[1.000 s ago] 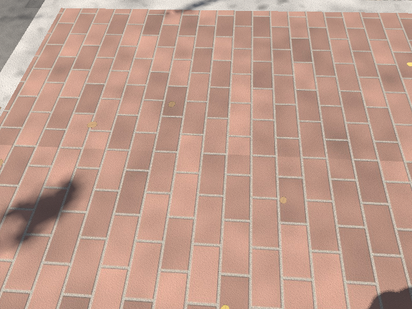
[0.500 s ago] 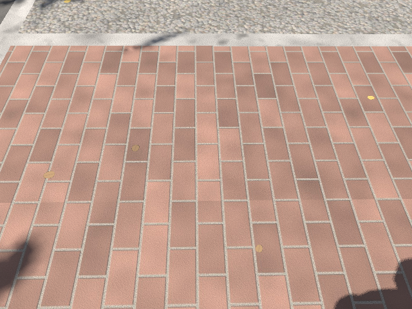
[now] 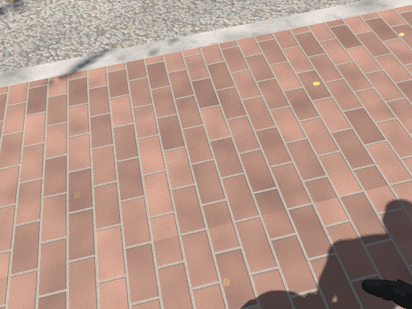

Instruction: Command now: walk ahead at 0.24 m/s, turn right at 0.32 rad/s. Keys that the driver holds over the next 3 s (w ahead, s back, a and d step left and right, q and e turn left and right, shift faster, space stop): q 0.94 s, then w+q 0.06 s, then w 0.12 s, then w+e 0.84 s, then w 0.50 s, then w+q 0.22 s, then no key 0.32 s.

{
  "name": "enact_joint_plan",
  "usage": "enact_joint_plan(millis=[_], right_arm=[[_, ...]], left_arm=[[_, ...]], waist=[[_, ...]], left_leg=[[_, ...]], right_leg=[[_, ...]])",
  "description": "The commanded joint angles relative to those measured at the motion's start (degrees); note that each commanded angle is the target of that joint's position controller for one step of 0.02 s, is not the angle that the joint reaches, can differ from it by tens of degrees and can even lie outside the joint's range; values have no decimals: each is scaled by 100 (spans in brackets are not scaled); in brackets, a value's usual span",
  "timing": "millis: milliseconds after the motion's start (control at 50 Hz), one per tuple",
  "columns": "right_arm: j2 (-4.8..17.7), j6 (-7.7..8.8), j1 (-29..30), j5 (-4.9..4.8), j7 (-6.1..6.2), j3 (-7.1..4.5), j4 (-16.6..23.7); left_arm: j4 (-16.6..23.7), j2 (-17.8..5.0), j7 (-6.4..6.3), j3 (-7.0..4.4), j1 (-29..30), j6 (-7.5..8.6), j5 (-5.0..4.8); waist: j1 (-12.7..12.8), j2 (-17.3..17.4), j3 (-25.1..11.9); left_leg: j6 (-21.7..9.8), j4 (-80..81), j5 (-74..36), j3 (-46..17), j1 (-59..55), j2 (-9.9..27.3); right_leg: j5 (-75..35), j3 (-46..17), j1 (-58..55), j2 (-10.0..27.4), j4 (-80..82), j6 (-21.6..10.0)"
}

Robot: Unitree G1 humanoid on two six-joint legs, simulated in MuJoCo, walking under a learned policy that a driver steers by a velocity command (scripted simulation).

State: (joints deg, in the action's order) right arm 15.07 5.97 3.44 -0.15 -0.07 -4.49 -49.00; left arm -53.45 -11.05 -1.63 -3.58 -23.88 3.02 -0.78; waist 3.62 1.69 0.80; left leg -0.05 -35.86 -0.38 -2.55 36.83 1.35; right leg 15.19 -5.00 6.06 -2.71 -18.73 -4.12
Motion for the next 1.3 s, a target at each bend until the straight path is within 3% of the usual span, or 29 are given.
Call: enact_joint_plan(millis=[20,60,100,140,160,180,200,220,260,360,480,540,560,580,600,620,660,680,820,960,980,1000,1020,1040,1060,1080,1120,1160,1300], right_arm=[[103,3,511,-18,-98,55,427],[188,24,430,15,-162,64,390],[477,78,-28,49,-172,-10,215],[786,136,-942,159,-156,-103,-74],[1051,118,-1384,262,-164,-133,-103],[839,37,-1413,233,-203,-36,-162],[668,-70,-1282,15,-221,7,-94],[752,-149,-831,-90,-186,-23,76],[832,-273,-492,-25,-92,-36,254],[943,-485,-698,73,83,-139,336],[1026,-655,-775,-44,201,-216,543],[925,-754,-835,-121,260,-184,632],[682,-766,-1006,-120,267,-114,669],[525,-709,-972,-169,246,-102,904],[997,-631,-1125,-60,213,-237,810],[1186,-653,-1382,-92,182,-333,664],[1002,-796,-1667,-58,219,-329,468],[875,-844,-1647,-67,208,-300,500],[582,-847,-866,-113,53,-91,1172],[682,-942,-1203,-131,-143,-145,1283],[740,-954,-1500,-145,-128,-200,1159],[992,-944,-2009,-185,-75,-318,997],[1604,-895,-2444,-197,24,-434,1001],[1678,-680,-2539,10,-73,-387,1161],[1329,-514,-2371,60,-111,-280,1125],[1085,-430,-2107,7,-81,-188,1068],[889,-381,-1726,-35,-5,-79,1107],[859,-297,-1767,54,43,-55,1093],[954,-157,-2191,76,52,-80,801]], left_arm=[[193,-950,-104,-234,-114,3,1],[102,-781,-102,-185,-76,18,42],[119,-897,-89,-210,176,35,99],[176,-963,-56,-222,309,35,146],[239,-783,-35,-160,-31,65,264],[76,-410,17,-35,-784,70,198],[118,-889,53,-118,-549,45,136],[317,-1102,35,-188,104,-3,31],[514,-1193,-90,-261,769,-148,56],[663,-772,-248,-203,925,-238,91],[819,-906,-142,-182,1281,-211,63],[744,-1046,-60,-237,936,-135,45],[758,-1426,-87,-323,680,-134,144],[839,-1900,-91,-416,975,-179,336],[1079,-1548,-102,-321,1391,-149,484],[1232,-1278,-136,-240,1795,-130,412],[1316,-1101,-151,-178,2039,-126,179],[1311,-1079,-164,-146,1978,-141,156],[1204,-1455,-219,-258,1375,-272,167],[1208,-1713,-51,-389,1502,-283,-70],[1141,-1592,-30,-366,1391,-283,-97],[1057,-1276,17,-287,1193,-270,-8],[1329,-673,110,-77,1386,-235,299],[1624,-993,108,-159,1923,-104,138],[1675,-1373,125,-263,2287,-34,-59],[1621,-1498,140,-313,2219,5,-80],[1372,-1442,115,-326,1864,44,78],[1207,-1316,172,-295,1664,101,38],[1257,-1021,291,-137,1908,120,-61]], waist=[[-37,-871,-177],[-69,-815,-186],[-293,-867,-331],[-663,-546,-865],[-575,254,-1545],[-322,1357,-2227],[-383,871,-2067],[-428,516,-1329],[-388,-153,-637],[-289,591,-699],[-341,674,-715],[-80,594,-608],[-82,-41,-729],[-344,-1814,-459],[-392,-1616,-467],[-593,-1182,-435],[-626,-840,-332],[-570,-836,-254],[-93,-1106,-392],[-325,-1163,-516],[-424,-1003,-588],[-557,-323,-729],[-519,1461,-817],[-949,1316,-856],[-942,825,-365],[-744,777,2],[-488,678,166],[-430,602,101],[-679,376,312]], left_leg=[[-27,561,-906,356,-712,-282],[-144,800,-935,293,-925,-198],[-338,952,-552,316,-1310,-239],[-650,1190,-1936,164,-2638,-74],[-1239,624,-3987,-947,-4255,861],[-2278,809,-4506,-2528,-5278,1967],[-2238,1211,-2910,-2941,-4860,1782],[-2037,1445,-1583,-2695,-4233,1586],[-1721,1902,-209,-2286,-2898,1281],[-1386,2153,785,-1812,-1931,634],[-1122,2170,1750,-2253,-1779,541],[-749,1738,2074,-2217,-1380,197],[-427,776,2703,-1783,-745,-160],[-168,-644,3289,-516,143,-1068],[3,-1877,3348,-684,38,-694],[65,-2475,3001,-661,-65,-642],[285,-3225,2446,-475,49,-553],[382,-3513,2336,-392,69,-514],[645,-1848,2159,149,-183,7],[19,440,1582,826,-1887,-180],[-185,907,1361,843,-2586,-325],[-462,1210,1202,200,-3720,-46],[-1116,1262,782,-2065,-4716,1560],[-2090,2093,2433,-3585,-4196,2189],[-1907,2432,3479,-3228,-3960,1951],[-1612,2545,3751,-2778,-3670,1735],[-1303,2670,3129,-2064,-3315,1277],[-1204,2817,2199,-1499,-3394,1109],[-1050,3032,869,-342,-3597,1114]], right_leg=[[-3476,-414,130,1017,131,-294],[-3376,-428,-108,1117,7,-301],[-4019,-456,-489,1201,-449,-284],[-4203,-203,-452,764,-1765,2],[-2180,-124,729,326,-3259,247],[1886,-50,1871,-175,-4840,643],[2246,-270,2145,-60,-5332,696],[1974,-201,2673,53,-5644,742],[1445,-89,2747,264,-5358,723],[1065,106,1827,164,-3290,704],[298,43,1254,20,-1993,737],[-302,97,254,172,-536,505],[-90,-732,-398,1206,-64,140],[-451,-2249,-79,2304,440,-662],[-996,-2443,326,2585,448,-1008],[-1351,-1826,435,2320,275,-843],[-1486,-960,337,1816,80,-507],[-1717,-694,399,1735,65,-533],[-2208,-64,-393,1925,5,-836],[-1878,443,65,2106,-507,-517],[-996,641,508,1982,-818,-267],[224,1071,1504,1679,-1719,117],[2577,1531,3360,914,-3986,619],[2419,514,4321,435,-4693,617],[1768,259,4527,693,-4844,467],[1070,275,4571,819,-4636,358],[144,231,4143,955,-4201,432],[-654,329,3981,935,-3967,492],[-1833,287,3926,862,-2604,596]])
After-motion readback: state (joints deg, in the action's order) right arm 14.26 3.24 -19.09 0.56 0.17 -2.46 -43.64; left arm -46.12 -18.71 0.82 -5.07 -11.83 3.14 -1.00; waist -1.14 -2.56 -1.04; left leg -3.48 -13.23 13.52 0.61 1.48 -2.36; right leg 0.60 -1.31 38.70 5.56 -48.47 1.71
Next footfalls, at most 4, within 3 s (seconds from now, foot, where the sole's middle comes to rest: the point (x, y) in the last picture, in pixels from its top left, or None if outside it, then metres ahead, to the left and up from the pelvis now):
0.14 left None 0.26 0.11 -0.79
0.54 right None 0.25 -0.11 -0.79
1.00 left None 0.14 0.12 -0.79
1.56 right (222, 283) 0.55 0.07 -0.79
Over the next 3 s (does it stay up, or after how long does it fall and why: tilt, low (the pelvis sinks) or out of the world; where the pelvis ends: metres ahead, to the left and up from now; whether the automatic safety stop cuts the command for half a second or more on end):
stays up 1.11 0.24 -0.02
